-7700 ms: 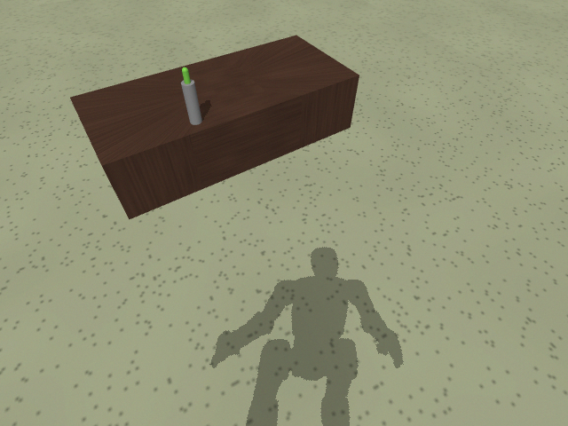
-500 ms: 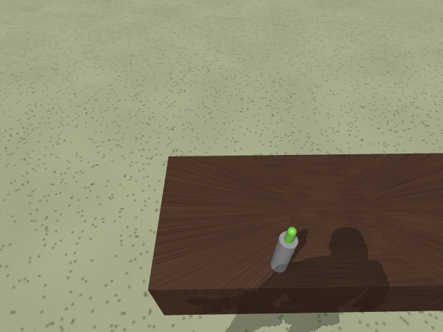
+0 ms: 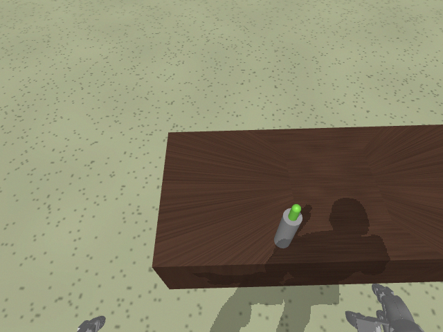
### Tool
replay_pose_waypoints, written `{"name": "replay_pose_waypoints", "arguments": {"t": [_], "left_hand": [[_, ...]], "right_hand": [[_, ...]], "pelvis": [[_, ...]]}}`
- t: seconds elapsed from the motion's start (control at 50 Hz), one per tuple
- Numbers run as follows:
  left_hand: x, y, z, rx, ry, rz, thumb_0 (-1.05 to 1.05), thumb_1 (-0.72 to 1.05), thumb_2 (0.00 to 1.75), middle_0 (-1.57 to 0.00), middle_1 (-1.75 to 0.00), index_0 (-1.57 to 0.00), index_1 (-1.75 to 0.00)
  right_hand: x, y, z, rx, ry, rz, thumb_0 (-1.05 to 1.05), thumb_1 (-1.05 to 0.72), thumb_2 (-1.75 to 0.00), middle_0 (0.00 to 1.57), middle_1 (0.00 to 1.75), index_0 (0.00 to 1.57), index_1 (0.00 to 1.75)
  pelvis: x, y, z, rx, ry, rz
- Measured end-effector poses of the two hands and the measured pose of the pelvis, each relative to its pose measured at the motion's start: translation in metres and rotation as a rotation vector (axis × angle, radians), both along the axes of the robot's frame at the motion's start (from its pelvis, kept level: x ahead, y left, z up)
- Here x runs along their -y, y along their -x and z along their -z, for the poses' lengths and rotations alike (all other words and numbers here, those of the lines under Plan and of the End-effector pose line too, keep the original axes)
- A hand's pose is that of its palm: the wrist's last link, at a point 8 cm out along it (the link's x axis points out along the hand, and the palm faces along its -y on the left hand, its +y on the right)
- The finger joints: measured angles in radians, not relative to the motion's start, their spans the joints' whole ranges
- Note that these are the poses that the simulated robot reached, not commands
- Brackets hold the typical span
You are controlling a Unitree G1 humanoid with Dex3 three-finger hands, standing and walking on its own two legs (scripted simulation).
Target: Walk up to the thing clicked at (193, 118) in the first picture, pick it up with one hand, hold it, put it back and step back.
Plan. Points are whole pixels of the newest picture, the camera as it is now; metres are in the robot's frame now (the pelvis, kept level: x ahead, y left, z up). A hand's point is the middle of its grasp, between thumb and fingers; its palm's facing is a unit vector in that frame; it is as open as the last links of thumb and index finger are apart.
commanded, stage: go down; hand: right
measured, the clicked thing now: (288, 225) +0.43 -0.19 -0.32
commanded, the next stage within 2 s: none
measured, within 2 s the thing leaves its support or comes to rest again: neither
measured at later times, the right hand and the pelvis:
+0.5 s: hand (372, 322) +0.16 -0.28 -0.15, palm faces +0.06 +0.94 -0.32, open 17.4 cm; pelvis +0.01 +0.00 -0.03, yaw -1 degrees
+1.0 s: hand (375, 321) +0.16 -0.28 -0.14, palm faces +0.06 +0.95 -0.31, open 17.5 cm; pelvis +0.02 +0.00 -0.05, yaw -1 degrees
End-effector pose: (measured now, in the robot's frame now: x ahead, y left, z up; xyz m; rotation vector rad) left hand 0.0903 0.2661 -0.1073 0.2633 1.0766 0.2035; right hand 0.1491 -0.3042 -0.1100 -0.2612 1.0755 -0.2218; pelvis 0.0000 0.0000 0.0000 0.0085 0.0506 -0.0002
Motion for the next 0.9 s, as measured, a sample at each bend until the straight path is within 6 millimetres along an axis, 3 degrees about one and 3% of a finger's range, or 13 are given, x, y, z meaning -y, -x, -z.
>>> {"name": "replay_pose_waypoints", "arguments": {"t": [0.08, 0.18, 0.3, 0.4, 0.62, 0.9], "left_hand": [[0.009, 0.002, -0.001, 0.027, 0.019, -0.006, 0.01, 0.9, 0.89, -0.21, -0.31, -0.21, -0.3], [0.013, -0.005, -0.001, 0.078, 0.026, 0.0, 0.01, 0.9, 0.89, -0.21, -0.31, -0.21, -0.3], [0.013, -0.022, 0.001, 0.13, 0.006, 0.034, 0.01, 0.89, 0.9, -0.21, -0.3, -0.21, -0.3], [0.011, -0.037, 0.004, 0.162, -0.019, 0.057, 0.01, 0.89, 0.9, -0.21, -0.3, -0.21, -0.31], [0.011, -0.059, 0.006, 0.235, -0.05, 0.05, 0.01, 0.9, 0.9, -0.21, -0.3, -0.21, -0.3], [0.016, -0.068, 0.013, 0.278, -0.069, 0.046, 0.02, 0.9, 0.9, -0.2, -0.3, -0.2, -0.3]], "right_hand": [[0.008, -0.008, -0.005, -0.002, 0.012, -0.008, 0.01, -0.31, -0.35, 0.1, 0.08, 0.08, 0.08], [0.014, -0.002, -0.007, -0.038, 0.004, -0.007, 0.0, -0.02, -0.19, 0.09, 0.05, 0.07, 0.05], [0.014, 0.008, -0.001, -0.06, -0.007, -0.008, 0.0, 0.29, -0.1, 0.07, 0.05, 0.06, 0.05], [0.015, 0.008, 0.003, -0.034, 0.001, 0.0, 0.0, 0.45, -0.07, 0.06, 0.05, 0.05, 0.05], [0.019, -0.003, -0.001, -0.003, 0.004, 0.009, 0.0, 0.56, -0.04, 0.06, 0.05, 0.05, 0.05], [0.022, 0.0, -0.002, -0.003, -0.002, 0.012, 0.0, 0.56, -0.04, 0.06, 0.05, 0.05, 0.05]], "pelvis": [[0.0, -0.002, 0.002, -0.01, -0.006, -0.004], [0.002, -0.004, 0.005, -0.023, -0.01, -0.006], [0.004, -0.005, 0.012, -0.05, -0.013, -0.001], [0.004, -0.008, 0.019, -0.072, -0.016, 0.005], [0.002, -0.019, 0.03, -0.1, -0.029, 0.018], [0.002, -0.022, 0.043, -0.136, -0.04, 0.026]]}}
